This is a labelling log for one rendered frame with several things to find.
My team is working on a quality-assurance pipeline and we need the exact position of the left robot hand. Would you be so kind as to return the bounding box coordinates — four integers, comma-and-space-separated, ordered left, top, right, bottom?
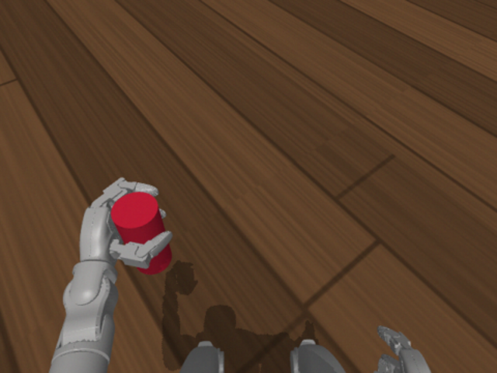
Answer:
79, 177, 172, 269

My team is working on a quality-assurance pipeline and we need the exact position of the can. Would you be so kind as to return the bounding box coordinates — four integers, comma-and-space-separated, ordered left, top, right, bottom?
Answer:
111, 192, 172, 275

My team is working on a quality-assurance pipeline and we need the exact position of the left robot arm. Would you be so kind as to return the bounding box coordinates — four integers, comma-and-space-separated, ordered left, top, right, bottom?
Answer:
49, 260, 118, 373

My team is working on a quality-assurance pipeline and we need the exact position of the right robot hand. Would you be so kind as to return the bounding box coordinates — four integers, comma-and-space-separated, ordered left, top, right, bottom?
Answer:
374, 326, 432, 373

